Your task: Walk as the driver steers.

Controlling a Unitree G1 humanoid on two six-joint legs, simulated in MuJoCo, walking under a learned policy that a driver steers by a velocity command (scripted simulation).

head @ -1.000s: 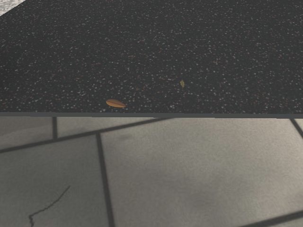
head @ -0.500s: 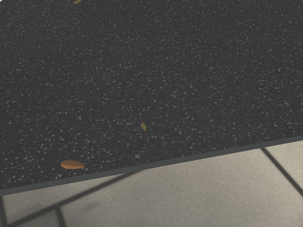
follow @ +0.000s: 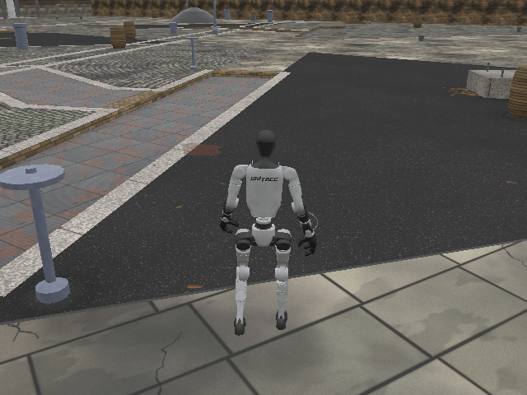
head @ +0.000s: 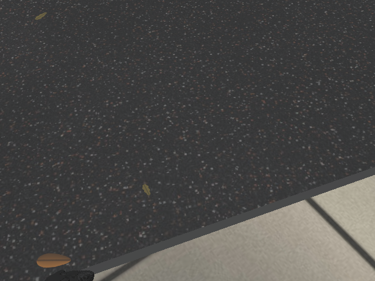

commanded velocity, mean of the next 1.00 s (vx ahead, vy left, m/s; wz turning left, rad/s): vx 0.09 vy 0.00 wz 0.51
